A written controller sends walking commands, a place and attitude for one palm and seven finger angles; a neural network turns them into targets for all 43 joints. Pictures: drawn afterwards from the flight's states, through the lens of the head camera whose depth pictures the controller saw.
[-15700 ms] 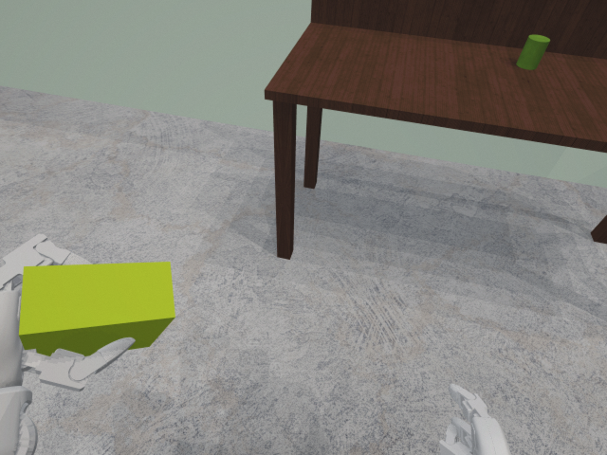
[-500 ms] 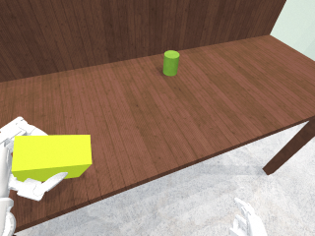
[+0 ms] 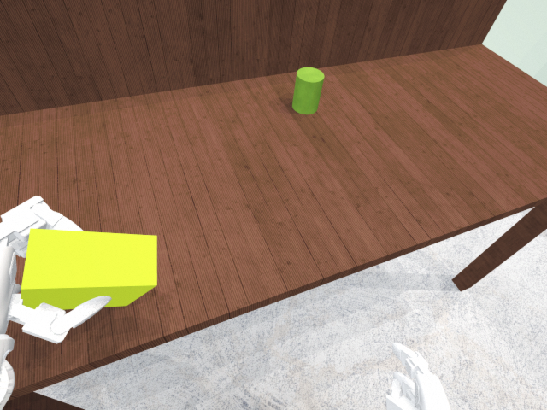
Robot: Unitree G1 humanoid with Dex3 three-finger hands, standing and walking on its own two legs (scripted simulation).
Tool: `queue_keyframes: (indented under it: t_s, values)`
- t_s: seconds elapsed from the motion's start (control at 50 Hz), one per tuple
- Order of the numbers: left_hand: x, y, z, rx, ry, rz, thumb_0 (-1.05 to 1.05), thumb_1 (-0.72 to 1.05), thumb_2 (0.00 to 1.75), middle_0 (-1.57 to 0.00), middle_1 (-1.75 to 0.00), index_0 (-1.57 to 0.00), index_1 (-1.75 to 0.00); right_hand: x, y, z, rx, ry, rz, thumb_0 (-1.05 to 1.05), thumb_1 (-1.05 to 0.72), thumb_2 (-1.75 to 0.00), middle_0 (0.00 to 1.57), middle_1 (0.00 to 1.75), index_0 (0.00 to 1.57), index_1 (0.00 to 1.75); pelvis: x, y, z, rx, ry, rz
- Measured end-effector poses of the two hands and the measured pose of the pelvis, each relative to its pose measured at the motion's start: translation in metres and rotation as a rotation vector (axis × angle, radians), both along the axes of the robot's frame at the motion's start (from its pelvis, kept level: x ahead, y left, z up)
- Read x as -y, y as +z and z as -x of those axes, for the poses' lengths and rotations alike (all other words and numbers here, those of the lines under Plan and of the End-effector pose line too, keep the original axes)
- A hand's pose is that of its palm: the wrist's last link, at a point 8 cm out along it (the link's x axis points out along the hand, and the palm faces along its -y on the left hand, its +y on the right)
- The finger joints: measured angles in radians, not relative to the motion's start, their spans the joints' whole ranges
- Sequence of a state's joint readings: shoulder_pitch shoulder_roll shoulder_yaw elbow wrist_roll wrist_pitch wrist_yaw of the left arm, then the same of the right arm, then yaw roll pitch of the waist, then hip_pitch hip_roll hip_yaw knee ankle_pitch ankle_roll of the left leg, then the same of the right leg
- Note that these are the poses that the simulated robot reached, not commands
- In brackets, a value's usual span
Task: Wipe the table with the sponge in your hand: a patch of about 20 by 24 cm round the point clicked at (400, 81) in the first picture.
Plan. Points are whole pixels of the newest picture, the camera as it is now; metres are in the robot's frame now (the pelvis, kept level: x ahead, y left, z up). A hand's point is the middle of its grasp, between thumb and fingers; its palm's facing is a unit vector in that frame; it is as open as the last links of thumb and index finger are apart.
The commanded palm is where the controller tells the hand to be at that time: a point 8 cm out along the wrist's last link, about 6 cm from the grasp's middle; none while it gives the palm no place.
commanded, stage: come to a stop and stand still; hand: left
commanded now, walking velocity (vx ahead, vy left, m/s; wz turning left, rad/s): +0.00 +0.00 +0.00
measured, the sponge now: (105, 274) +0.24 +0.23 +0.11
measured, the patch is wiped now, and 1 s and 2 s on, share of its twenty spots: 0.00 0.00 0.00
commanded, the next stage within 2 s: look again from close up in 0.40 s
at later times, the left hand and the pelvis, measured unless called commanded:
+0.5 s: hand (58, 255) +0.23 +0.25 +0.16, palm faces +0.36 -0.85 -0.39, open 9.6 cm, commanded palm +0.17 +0.29 +0.18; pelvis +0.01 +0.00 +0.00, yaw +1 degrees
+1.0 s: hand (72, 263) +0.22 +0.24 +0.16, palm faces +0.34 -0.85 -0.40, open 9.6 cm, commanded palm +0.16 +0.27 +0.18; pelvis +0.01 -0.01 +0.01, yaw +0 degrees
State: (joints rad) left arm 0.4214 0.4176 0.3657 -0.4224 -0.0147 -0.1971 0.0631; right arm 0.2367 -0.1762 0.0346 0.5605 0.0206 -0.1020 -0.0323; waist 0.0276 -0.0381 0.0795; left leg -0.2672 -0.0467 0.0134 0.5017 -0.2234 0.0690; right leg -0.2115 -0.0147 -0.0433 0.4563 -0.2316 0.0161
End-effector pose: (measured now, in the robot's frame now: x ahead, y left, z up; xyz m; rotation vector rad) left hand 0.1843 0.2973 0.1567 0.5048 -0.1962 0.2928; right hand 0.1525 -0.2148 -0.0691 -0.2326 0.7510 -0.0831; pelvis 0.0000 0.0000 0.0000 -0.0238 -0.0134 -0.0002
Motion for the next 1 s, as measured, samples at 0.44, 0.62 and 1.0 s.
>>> queue_keyframes:
  t_s: [0.44, 0.62, 1.0]
  values:
    - [-0.002, 0.014, -0.007, 0.061, 0.012, 0.026, 0.0, -0.45, 1.03, -0.78, -1.36, -0.78, -1.36, -0.01, 0.016, -0.042, 0.084, 0.046, 0.002, 0.01, -0.9, -0.9, 0.2, 0.3, 0.2, 0.3, -0.005, 0.003, -0.012, -0.011, 0.007, 0.004]
    - [0.009, 0.023, 0.0, 0.093, -0.002, 0.022, 0.0, -0.45, 1.03, -0.78, -1.36, -0.78, -1.36, -0.004, 0.012, -0.032, 0.066, 0.033, -0.004, 0.01, -0.9, -0.9, 0.2, 0.3, 0.2, 0.3, -0.001, 0.004, -0.009, -0.006, 0.008, 0.004]
    - [0.02, 0.019, 0.002, 0.065, -0.009, 0.032, 0.0, -0.45, 1.04, -0.78, -1.36, -0.78, -1.36, 0.019, 0.012, -0.017, 0.061, -0.012, 0.016, 0.02, -0.9, -0.9, 0.2, 0.3, 0.2, 0.3, 0.009, 0.005, -0.006, -0.006, 0.008, 0.006]
